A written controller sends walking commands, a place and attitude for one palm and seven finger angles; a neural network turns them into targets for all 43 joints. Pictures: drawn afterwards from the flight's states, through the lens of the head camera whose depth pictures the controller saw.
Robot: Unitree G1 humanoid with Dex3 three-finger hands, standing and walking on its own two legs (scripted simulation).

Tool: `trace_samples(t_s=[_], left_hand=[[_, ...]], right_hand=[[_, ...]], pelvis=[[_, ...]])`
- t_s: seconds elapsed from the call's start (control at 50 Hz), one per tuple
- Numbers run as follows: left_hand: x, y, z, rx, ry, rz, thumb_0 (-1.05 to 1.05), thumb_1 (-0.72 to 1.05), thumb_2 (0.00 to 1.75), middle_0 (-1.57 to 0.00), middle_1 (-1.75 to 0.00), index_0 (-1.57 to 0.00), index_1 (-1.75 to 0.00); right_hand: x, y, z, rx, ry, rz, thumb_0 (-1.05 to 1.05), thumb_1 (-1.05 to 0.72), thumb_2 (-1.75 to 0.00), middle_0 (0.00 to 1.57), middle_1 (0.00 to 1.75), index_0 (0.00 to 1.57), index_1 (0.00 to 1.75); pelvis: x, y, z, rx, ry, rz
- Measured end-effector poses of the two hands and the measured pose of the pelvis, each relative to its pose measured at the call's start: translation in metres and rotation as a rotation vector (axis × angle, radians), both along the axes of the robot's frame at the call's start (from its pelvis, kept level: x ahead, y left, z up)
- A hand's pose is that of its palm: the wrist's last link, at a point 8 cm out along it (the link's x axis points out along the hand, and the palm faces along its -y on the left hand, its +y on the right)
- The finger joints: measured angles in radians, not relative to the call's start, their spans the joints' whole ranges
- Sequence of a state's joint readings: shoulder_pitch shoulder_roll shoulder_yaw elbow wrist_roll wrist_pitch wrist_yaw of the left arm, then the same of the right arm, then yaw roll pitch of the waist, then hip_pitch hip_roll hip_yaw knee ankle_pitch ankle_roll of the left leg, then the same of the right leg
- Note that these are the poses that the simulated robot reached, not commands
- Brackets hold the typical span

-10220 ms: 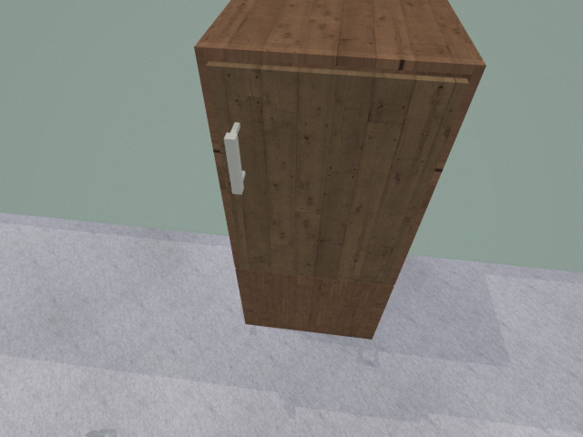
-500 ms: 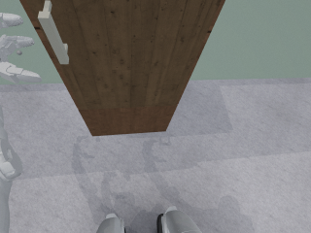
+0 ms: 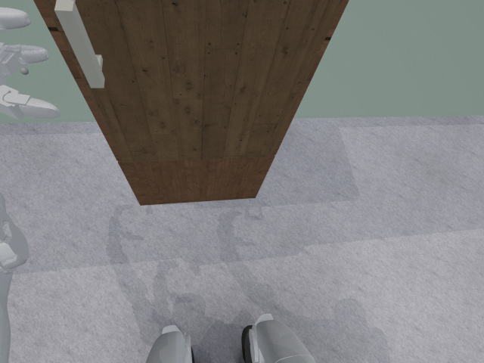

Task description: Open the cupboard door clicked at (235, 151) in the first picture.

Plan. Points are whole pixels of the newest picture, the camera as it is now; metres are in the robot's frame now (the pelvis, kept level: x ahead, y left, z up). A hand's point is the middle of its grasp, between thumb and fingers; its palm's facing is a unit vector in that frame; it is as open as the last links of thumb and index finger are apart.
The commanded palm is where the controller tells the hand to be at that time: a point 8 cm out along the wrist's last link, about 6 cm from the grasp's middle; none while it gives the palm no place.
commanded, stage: slide the fingers in behind the handle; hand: left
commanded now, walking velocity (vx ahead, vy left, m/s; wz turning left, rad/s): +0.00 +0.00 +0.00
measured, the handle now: (84, 40) +0.59 +0.18 +0.11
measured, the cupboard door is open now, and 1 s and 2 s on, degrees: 0 0 0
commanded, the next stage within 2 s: close the thumb around the handle in 1.52 s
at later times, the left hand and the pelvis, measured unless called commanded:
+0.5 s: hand (56, 68) +0.54 +0.22 +0.10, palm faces -0.01 -1.00 +0.00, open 14.0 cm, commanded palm +0.52 +0.25 +0.10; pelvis +0.01 +0.00 +0.00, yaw +0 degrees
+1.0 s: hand (98, 69) +0.54 +0.16 +0.10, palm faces -0.01 -1.00 -0.01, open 14.0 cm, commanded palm +0.51 +0.21 +0.10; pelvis +0.01 -0.01 +0.00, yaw +0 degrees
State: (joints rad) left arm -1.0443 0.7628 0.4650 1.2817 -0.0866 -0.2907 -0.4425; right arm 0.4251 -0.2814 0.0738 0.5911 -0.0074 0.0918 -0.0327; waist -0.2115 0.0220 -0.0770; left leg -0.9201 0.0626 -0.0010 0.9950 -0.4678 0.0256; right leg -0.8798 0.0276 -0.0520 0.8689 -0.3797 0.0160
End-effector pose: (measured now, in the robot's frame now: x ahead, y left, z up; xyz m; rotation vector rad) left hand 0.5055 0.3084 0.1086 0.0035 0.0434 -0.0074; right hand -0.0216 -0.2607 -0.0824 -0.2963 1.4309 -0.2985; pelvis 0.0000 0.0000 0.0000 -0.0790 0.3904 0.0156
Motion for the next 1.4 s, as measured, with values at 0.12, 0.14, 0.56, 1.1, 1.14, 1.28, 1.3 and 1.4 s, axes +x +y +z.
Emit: trace_samples(t_s=[0.12,0.14,0.56,1.1,1.14,1.28,1.3,1.4], left_hand=[[0.004,-0.006,-0.004,-0.011,0.014,-0.013,-0.01,-0.5,0.3,-0.3,-1.2,-0.3,-1.2],[0.005,-0.008,-0.005,-0.012,0.015,-0.013,-0.01,-0.5,0.3,-0.3,-1.2,-0.3,-1.2],[0.011,-0.041,-0.007,-0.01,0.008,-0.005,-0.01,-0.5,0.3,-0.3,-1.2,-0.3,-1.2],[0.008,-0.096,-0.003,0.017,-0.012,0.006,-0.01,-0.5,0.3,-0.3,-1.2,-0.3,-1.2],[0.008,-0.097,-0.002,0.007,-0.007,0.016,-0.01,-0.5,0.3,-0.3,-1.2,-0.3,-1.2],[0.005,-0.093,-0.002,0.02,0.001,0.015,-0.01,-0.5,0.3,-0.3,-1.2,-0.3,-1.2],[0.005,-0.092,-0.003,0.016,0.001,0.014,-0.01,-0.5,0.3,-0.3,-1.2,-0.3,-1.2],[0.005,-0.09,-0.004,0.017,0.001,0.01,-0.01,-0.5,0.3,-0.3,-1.2,-0.3,-1.2]], right_hand=[[-0.015,0.004,0.002,0.002,0.041,-0.014,0.0,-0.91,-0.9,0.2,0.3,0.2,0.3],[-0.017,0.005,0.003,0.001,0.045,-0.015,0.0,-0.91,-0.9,0.2,0.3,0.2,0.3],[0.002,0.009,-0.003,0.044,-0.003,-0.01,0.0,-0.91,-0.9,0.2,0.3,0.2,0.3],[0.009,-0.008,-0.01,0.076,-0.056,-0.011,0.0,-0.91,-0.9,0.2,0.3,0.2,0.3],[0.008,-0.009,-0.01,0.078,-0.053,-0.01,0.0,-0.91,-0.9,0.2,0.3,0.2,0.3],[0.004,-0.014,-0.009,0.066,-0.054,-0.01,0.0,-0.91,-0.9,0.2,0.3,0.2,0.3],[0.003,-0.014,-0.009,0.063,-0.053,-0.009,0.0,-0.91,-0.9,0.2,0.3,0.2,0.3],[0.001,-0.017,-0.008,0.049,-0.048,-0.004,0.0,-0.91,-0.9,0.2,0.3,0.2,0.3]], pelvis=[[0.0,0.002,0.0,-0.003,0.005,0.002],[0.0,0.003,0.0,-0.003,0.006,0.002],[0.007,0.002,0.002,0.005,-0.004,0.0],[0.006,-0.015,0.004,0.03,-0.025,-0.004],[0.005,-0.016,0.005,0.031,-0.027,-0.004],[0.002,-0.018,0.005,0.033,-0.028,-0.003],[0.002,-0.018,0.004,0.033,-0.028,-0.003],[0.0,-0.017,0.004,0.031,-0.023,0.0]])
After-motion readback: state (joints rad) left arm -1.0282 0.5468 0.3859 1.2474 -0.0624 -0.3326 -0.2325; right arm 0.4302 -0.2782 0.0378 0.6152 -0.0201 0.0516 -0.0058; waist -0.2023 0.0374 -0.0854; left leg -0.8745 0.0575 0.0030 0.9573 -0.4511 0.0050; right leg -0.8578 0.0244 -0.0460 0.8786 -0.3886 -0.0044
